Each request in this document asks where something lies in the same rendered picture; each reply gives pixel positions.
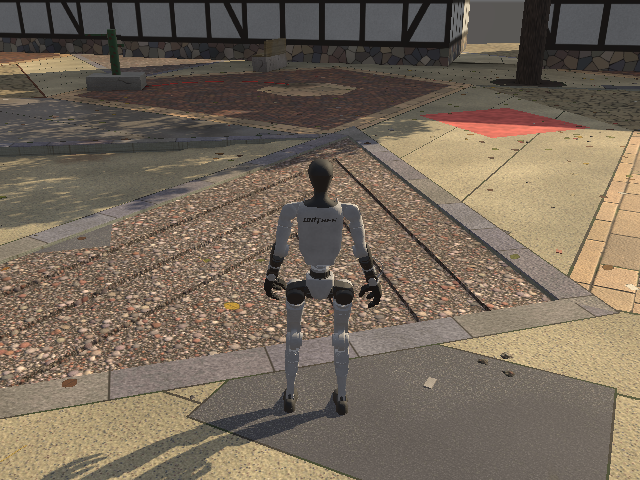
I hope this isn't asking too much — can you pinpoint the robot right upper arm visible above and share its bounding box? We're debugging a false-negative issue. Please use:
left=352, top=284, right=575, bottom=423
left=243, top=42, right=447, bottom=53
left=341, top=203, right=368, bottom=258

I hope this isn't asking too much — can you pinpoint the robot left upper arm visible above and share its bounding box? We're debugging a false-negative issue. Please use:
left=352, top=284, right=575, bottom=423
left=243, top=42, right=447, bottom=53
left=273, top=202, right=300, bottom=257

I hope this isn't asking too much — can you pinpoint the robot left hand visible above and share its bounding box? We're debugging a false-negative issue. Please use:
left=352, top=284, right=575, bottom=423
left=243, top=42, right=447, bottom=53
left=264, top=278, right=286, bottom=300

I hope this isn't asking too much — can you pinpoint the robot right forearm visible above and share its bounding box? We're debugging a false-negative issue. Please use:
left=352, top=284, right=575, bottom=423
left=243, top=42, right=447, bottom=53
left=358, top=242, right=379, bottom=286

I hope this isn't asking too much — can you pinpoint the right robot foot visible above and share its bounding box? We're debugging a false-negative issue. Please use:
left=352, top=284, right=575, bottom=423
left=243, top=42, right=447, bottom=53
left=333, top=388, right=348, bottom=415

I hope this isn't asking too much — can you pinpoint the robot right hand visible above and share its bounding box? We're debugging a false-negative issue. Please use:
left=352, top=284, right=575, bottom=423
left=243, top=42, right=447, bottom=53
left=359, top=283, right=382, bottom=308

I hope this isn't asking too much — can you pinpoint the robot left forearm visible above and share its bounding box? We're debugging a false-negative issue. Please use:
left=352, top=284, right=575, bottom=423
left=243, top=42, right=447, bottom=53
left=266, top=242, right=284, bottom=281

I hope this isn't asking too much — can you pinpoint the left robot shin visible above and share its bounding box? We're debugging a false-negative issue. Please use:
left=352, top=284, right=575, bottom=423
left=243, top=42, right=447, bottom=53
left=285, top=332, right=299, bottom=399

